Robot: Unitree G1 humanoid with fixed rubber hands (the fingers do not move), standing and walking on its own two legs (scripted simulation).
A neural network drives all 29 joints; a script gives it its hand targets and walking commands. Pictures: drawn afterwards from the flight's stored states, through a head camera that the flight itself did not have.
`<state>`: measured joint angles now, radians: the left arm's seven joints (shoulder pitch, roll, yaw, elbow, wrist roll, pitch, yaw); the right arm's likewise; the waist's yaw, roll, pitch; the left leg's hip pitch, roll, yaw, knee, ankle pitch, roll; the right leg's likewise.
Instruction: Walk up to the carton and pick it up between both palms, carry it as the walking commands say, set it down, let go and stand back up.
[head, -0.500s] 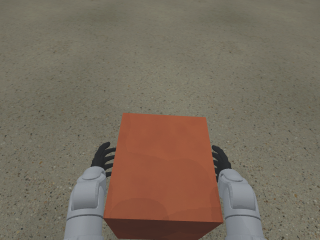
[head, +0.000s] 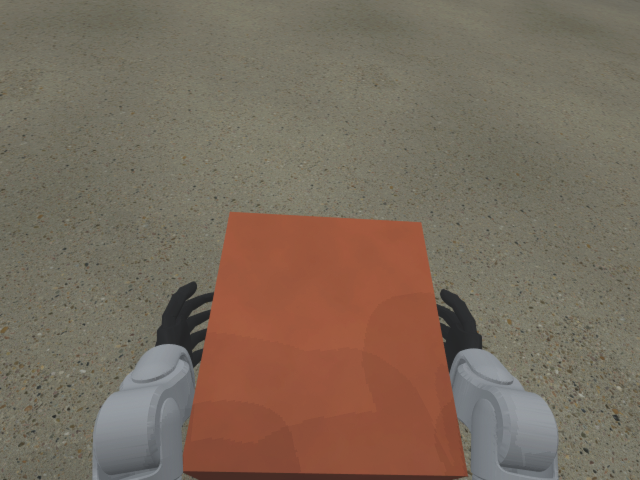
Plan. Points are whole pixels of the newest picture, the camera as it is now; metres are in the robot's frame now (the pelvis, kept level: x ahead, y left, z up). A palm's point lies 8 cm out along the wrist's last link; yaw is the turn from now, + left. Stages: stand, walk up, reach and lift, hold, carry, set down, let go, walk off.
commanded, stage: carry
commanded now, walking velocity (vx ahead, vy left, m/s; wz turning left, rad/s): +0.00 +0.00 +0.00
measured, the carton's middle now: (317, 361) +0.25 +0.00 +0.03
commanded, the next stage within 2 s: none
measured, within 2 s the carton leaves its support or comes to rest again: neither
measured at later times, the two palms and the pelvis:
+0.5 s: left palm (173, 456) +0.13 +0.13 +0.11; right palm out of the picture +0.09 -0.18 +0.10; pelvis -0.10 +0.00 +0.01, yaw -4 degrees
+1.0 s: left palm out of the picture +0.08 +0.17 +0.09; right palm out of the picture +0.06 -0.14 +0.08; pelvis -0.16 +0.03 +0.01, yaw -3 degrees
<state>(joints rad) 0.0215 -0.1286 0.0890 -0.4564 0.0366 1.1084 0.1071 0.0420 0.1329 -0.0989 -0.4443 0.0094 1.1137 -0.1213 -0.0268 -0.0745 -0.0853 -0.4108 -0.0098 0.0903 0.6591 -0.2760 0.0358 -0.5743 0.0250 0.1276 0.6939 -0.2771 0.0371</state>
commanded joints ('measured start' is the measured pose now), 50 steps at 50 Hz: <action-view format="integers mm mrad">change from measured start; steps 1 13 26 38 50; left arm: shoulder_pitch -478 -303 -332 -402 -426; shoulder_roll -717 -640 -687 -696 -762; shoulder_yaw -671 -625 -627 -652 -677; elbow -194 -97 -149 -97 -118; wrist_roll -238 -235 -226 -235 -278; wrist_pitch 39 89 61 66 6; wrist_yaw -95 -84 -86 -102 -134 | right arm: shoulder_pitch -471 -374 -425 -463 -503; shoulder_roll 728 600 665 668 720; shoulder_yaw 661 643 668 627 688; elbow -178 -177 -193 -141 -216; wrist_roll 243 164 228 195 223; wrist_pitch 36 91 66 58 3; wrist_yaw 133 85 119 127 144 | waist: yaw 29 19 22 23 27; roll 230 -27 19 122 6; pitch -121 -191 -343 -85 -193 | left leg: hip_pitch -96 -46 259 -25 53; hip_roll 380 215 179 179 129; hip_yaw -342 -116 -71 -127 -106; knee -458 -92 -164 -327 -234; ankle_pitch -182 46 171 -231 -215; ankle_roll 128 -36 -43 -21 -20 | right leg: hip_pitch -1 421 288 194 144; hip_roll -37 -229 -191 -105 -144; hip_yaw -149 2 -95 -164 -52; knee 511 -407 -233 -210 -351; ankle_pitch -81 -34 248 -75 -291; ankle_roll -10 10 -54 -44 -55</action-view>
